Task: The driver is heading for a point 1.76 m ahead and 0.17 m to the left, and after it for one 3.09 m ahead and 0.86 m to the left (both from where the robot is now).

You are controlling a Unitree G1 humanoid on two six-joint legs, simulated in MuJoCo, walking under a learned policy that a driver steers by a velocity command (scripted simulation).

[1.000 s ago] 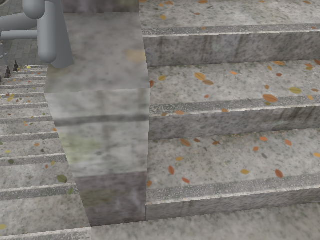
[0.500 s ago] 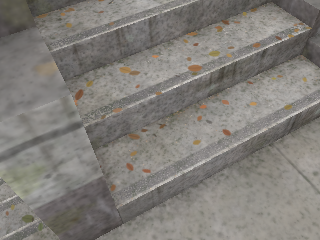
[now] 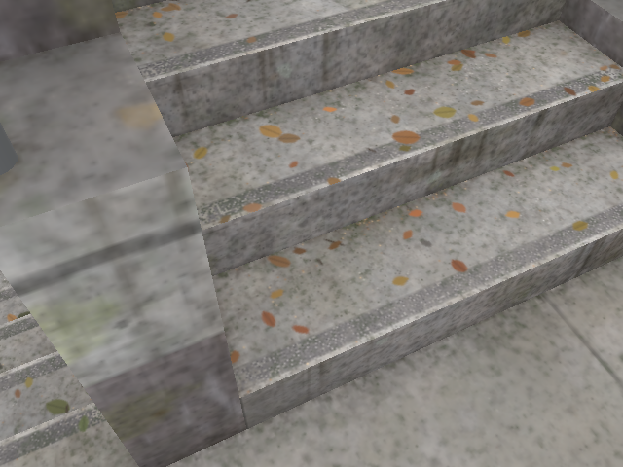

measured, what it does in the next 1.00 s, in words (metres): steps on the spot: left foot, then right foot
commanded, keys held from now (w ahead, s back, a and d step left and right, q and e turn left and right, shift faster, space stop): w+q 0.42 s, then w+e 0.58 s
